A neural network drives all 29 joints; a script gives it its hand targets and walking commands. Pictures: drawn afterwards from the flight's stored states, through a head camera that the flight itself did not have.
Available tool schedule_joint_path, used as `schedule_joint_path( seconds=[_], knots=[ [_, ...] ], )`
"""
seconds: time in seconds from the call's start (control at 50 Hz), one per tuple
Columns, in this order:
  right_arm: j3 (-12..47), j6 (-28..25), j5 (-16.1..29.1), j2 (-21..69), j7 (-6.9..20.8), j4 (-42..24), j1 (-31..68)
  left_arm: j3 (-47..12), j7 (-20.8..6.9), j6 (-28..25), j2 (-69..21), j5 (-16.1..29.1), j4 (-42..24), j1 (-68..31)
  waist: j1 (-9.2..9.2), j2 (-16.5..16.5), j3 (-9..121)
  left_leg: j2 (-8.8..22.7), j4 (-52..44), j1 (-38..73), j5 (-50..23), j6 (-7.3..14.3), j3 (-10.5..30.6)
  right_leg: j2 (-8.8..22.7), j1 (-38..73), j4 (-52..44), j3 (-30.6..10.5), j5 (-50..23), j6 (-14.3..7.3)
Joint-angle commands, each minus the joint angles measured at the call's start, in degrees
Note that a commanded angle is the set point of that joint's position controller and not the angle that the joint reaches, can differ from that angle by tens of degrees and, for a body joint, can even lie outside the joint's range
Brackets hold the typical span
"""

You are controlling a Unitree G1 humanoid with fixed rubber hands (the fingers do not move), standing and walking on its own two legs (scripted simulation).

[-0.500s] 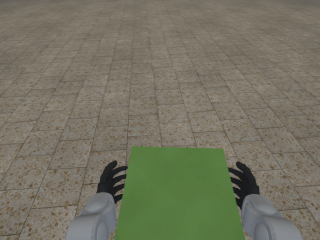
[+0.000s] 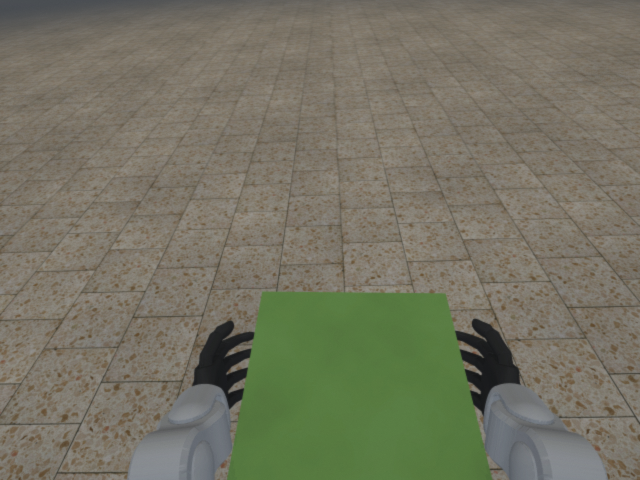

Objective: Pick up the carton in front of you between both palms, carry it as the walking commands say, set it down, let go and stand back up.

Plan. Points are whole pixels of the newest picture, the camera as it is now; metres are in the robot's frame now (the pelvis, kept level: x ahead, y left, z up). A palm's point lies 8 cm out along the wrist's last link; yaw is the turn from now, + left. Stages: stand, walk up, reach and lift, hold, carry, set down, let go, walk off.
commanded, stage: carry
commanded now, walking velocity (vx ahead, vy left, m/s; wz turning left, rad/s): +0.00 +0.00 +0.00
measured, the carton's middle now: (351, 425) +0.22 +0.00 +0.02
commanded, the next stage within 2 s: hold in 1.44 s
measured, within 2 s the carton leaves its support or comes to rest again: neither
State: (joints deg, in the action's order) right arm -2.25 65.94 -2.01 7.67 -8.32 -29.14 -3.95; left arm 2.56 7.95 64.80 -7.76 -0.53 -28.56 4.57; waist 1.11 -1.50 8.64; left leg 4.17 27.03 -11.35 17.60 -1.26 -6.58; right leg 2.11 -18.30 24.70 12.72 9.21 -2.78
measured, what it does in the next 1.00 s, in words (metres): stands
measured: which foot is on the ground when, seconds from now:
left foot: down 0.00-1.00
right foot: down 0.00-1.00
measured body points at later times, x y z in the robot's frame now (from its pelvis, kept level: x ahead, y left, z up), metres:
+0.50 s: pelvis +0.03 +0.01 -0.01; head -0.01 +0.01 +0.44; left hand +0.26 +0.17 +0.08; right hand +0.27 -0.14 +0.08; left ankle -0.05 +0.12 -0.74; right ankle +0.04 -0.09 -0.74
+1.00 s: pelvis -0.01 +0.01 +0.00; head -0.04 +0.01 +0.45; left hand +0.25 +0.17 +0.06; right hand +0.25 -0.14 +0.06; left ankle -0.05 +0.12 -0.74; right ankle +0.04 -0.09 -0.74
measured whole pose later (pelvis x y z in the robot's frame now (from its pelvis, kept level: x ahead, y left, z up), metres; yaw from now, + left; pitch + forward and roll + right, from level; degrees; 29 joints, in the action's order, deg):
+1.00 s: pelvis -0.01 +0.01 +0.00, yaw +0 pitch +1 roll +0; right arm -4.9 60.3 -6.6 7.2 -4.6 -12.7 3.5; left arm 4.1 5.2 60.1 -7.2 -5.9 -13.1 -2.9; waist 0.2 -0.2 6.4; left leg 2.5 28.7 -11.2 18.7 0.3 -7.9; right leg 4.4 -19.3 28.1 11.2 10.0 -1.4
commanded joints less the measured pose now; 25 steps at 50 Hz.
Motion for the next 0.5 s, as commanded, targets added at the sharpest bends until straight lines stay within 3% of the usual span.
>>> schedule_joint_path(
  seconds=[0.0,0.06,0.12,0.26,0.48],
  knots=[
    [29.0,-0.4,8.8,34.6,0.8,-4.1,18.3,-31.2,-0.8,0.4,-35.6,10.0,-5.9,-20.5,-1.09,-0.3,7.3,6.5,-3.1,-0.9,-19.9,0.7,4.2,8.4,8.8,1.6,-7.8,-19.3,1.5],
    [28.1,0.4,8.9,32.1,0.2,-2.6,16.8,-29.3,0.5,1.3,-33.1,8.3,-3.7,-18.0,-1.15,-0.3,8.7,6.1,-0.7,0.2,-29.3,0.5,3.8,8.1,9.2,4.8,-7.0,-24.9,1.6],
    [28.4,0.6,9.8,32.9,0.4,-2.8,18.5,-28.6,0.9,1.5,-33.8,8.0,-3.4,-19.1,-1.14,-0.2,8.4,5.9,-0.1,0.0,-31.2,0.4,3.5,7.8,9.2,5.6,-6.6,-24.6,1.8],
    [29.8,-0.4,11.3,36.3,1.1,-4.7,21.2,-29.7,0.4,0.5,-37.8,8.8,-5.0,-21.5,-1.22,0.2,9.0,5.6,0.4,0.4,-28.2,0.9,3.4,7.7,9.4,6.2,-6.9,-22.3,1.3],
    [29.3,-0.2,10.1,35.3,0.8,-4.7,19.9,-30.1,0.0,0.7,-36.7,9.0,-5.3,-21.1,-1.26,0.9,6.7,5.2,-1.3,-0.6,-20.5,1.7,3.7,7.7,8.0,4.3,-7.3,-16.3,1.5]
  ],
)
